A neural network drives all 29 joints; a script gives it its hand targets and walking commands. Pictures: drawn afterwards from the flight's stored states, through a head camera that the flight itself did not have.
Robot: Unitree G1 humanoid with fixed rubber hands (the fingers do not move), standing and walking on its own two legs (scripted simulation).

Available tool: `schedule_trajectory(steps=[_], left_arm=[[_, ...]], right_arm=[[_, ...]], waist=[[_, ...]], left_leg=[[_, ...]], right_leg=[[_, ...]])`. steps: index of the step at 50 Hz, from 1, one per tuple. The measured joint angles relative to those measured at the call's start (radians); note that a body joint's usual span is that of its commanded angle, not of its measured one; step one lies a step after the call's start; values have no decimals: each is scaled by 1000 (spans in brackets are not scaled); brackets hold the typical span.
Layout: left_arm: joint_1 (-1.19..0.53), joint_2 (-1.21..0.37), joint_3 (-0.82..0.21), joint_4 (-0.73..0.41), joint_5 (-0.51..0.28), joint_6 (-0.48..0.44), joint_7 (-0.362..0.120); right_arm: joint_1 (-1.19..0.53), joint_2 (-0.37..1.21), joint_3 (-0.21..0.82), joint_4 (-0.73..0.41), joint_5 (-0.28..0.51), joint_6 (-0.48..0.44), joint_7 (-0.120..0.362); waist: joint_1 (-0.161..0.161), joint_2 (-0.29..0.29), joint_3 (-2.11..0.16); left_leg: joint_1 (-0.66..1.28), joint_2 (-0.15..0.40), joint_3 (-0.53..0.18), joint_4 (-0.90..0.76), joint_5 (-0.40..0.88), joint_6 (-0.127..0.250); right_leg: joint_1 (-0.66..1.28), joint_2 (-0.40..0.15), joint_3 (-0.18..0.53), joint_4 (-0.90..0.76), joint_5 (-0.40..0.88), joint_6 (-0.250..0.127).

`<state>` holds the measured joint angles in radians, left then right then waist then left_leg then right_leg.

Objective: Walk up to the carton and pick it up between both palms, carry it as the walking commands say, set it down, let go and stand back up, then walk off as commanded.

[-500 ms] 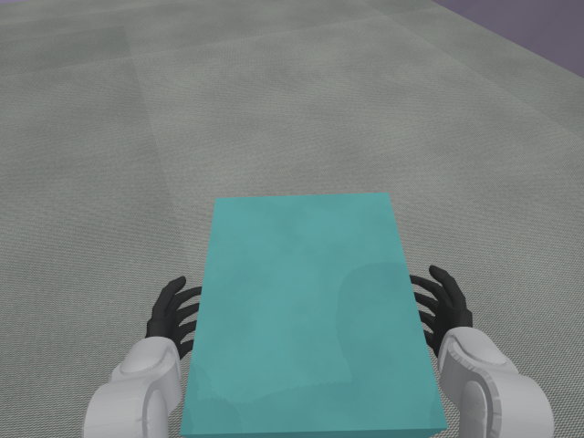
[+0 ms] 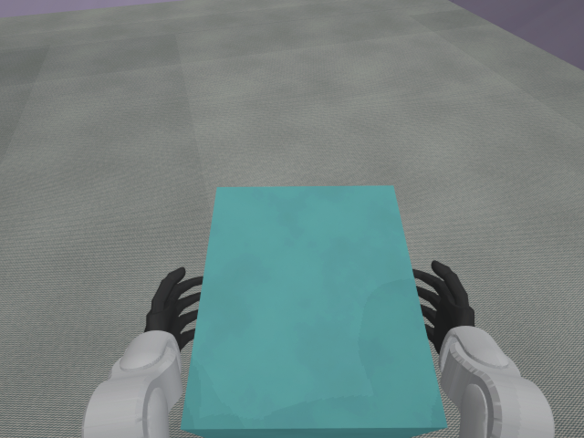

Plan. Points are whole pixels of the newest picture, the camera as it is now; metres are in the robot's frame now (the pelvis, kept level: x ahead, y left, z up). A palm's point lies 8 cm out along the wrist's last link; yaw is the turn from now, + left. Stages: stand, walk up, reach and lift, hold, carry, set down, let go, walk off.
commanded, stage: carry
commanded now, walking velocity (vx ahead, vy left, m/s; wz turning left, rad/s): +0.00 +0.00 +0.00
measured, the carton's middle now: (305, 320) +0.30 +0.00 +0.02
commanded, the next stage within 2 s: none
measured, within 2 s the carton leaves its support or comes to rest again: neither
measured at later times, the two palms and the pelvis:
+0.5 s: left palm (65, 404) +0.17 +0.24 +0.10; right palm (395, 387) +0.18 -0.08 +0.11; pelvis -0.06 +0.07 +0.01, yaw +2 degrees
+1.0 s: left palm out of the picture +0.11 +0.27 +0.08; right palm out of the picture +0.13 -0.05 +0.10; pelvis -0.11 +0.09 +0.00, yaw +3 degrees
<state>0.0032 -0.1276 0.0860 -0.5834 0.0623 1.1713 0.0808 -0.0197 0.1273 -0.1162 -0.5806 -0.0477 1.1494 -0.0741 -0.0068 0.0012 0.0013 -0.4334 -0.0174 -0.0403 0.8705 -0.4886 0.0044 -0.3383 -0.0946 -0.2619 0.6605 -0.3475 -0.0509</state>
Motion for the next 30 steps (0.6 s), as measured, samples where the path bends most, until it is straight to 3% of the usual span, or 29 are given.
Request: schedule_trajectory(steps=[6,9,11,14,19,24,27,30], left_arm=[[2,0,1,4,0,12,0],[5,-1,1,9,0,28,0],[11,0,1,15,0,35,-1],[13,0,4,27,0,50,0],[-5,1,5,21,0,61,4],[-30,1,11,53,0,45,1],[-28,2,11,61,0,50,-1],[-12,1,5,64,0,57,-1]], right_arm=[[0,0,0,0,0,17,-2],[1,-1,0,0,-2,39,-6],[2,0,0,1,-2,54,-9],[8,0,0,15,-2,66,-11],[12,0,0,15,-2,52,-10],[12,0,0,31,-12,25,-9],[14,0,0,31,-16,39,-10],[28,0,0,31,-16,49,-10]], waist=[[0,0,-29],[-1,2,-35],[0,0,-46],[2,-1,-46],[2,-2,-46],[3,-2,-46],[5,-4,-47],[17,4,-46]], left_leg=[[0,26,0,13,57,0],[24,32,-1,-76,184,12],[47,31,0,-121,137,12],[47,22,-1,-132,141,24],[46,8,-1,-198,206,44],[34,-13,0,-269,278,47],[19,-38,2,-286,309,45],[16,-51,0,-255,237,22]], right_leg=[[12,-14,-1,0,15,21],[11,-14,-2,5,26,41],[2,-19,-1,19,26,58],[-5,-21,0,76,-156,69],[-9,5,17,180,-187,76],[0,45,23,175,-188,76],[63,64,26,-9,-166,71],[80,59,24,-71,25,3]])
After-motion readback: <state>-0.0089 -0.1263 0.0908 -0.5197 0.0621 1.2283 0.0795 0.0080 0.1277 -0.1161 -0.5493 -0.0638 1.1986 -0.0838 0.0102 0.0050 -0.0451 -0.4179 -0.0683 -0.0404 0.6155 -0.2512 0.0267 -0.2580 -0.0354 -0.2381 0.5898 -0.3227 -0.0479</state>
